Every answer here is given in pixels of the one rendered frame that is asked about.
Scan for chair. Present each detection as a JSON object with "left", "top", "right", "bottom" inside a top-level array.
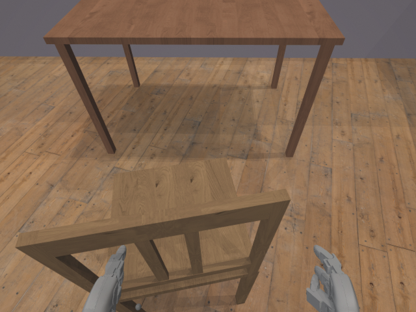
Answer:
[{"left": 15, "top": 157, "right": 291, "bottom": 312}]

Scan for robot right hand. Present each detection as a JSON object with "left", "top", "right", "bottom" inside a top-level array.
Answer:
[{"left": 306, "top": 245, "right": 359, "bottom": 312}]

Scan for table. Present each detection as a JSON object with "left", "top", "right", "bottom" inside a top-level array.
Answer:
[{"left": 43, "top": 0, "right": 345, "bottom": 157}]

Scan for robot left hand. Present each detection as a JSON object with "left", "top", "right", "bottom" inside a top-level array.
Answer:
[{"left": 82, "top": 245, "right": 126, "bottom": 312}]

